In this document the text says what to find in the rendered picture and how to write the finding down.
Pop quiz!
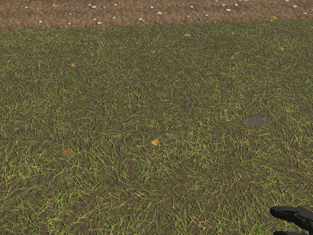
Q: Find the robot right hand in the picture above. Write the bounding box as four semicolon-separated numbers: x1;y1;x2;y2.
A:
270;206;313;235

